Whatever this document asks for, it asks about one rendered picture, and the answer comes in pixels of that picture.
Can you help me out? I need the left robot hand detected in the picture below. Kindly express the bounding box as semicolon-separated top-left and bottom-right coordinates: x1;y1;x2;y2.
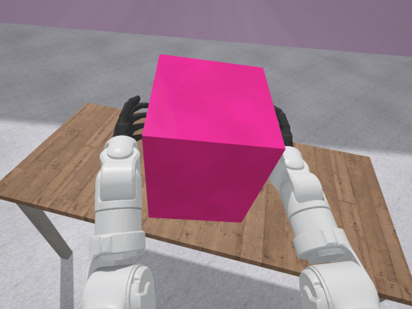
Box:
113;95;149;141

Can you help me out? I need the carton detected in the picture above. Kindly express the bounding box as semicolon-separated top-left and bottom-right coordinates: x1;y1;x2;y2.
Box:
142;54;285;223

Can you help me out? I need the table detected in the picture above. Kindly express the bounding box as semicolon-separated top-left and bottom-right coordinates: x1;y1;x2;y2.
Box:
0;102;412;306

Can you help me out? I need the right robot hand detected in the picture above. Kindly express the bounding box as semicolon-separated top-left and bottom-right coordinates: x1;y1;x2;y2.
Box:
274;105;294;147

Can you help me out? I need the left robot forearm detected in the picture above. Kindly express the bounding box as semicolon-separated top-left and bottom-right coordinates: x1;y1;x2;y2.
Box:
81;135;145;309

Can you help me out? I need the left robot upper arm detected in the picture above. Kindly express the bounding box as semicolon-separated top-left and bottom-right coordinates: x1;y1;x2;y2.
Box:
82;263;156;309

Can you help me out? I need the right robot forearm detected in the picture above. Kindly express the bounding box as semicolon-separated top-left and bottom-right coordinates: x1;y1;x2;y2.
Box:
269;146;380;306

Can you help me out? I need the right robot upper arm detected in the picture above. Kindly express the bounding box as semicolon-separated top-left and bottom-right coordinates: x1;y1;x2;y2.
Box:
299;261;380;309

